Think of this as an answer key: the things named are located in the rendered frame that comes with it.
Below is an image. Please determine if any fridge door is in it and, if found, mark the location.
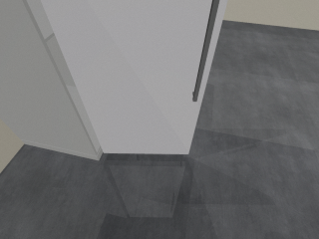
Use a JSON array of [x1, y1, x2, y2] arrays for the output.
[[41, 0, 228, 154]]

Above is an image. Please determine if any handle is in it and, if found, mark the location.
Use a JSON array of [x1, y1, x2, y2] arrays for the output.
[[192, 0, 220, 102]]

